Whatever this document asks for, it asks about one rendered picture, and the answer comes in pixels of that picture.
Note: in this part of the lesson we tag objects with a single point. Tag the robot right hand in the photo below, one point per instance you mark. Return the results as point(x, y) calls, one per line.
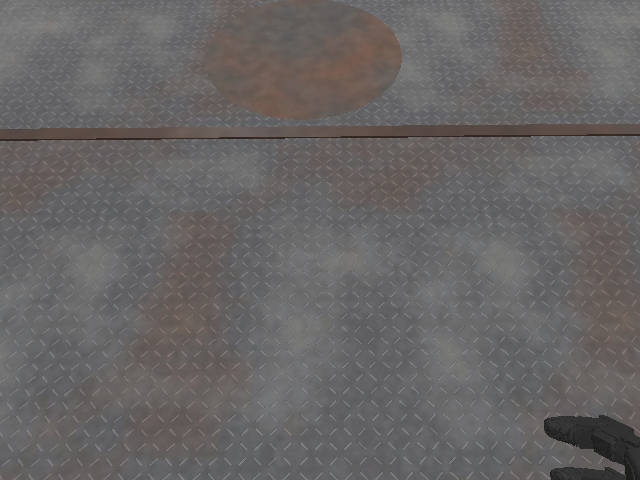
point(608, 437)

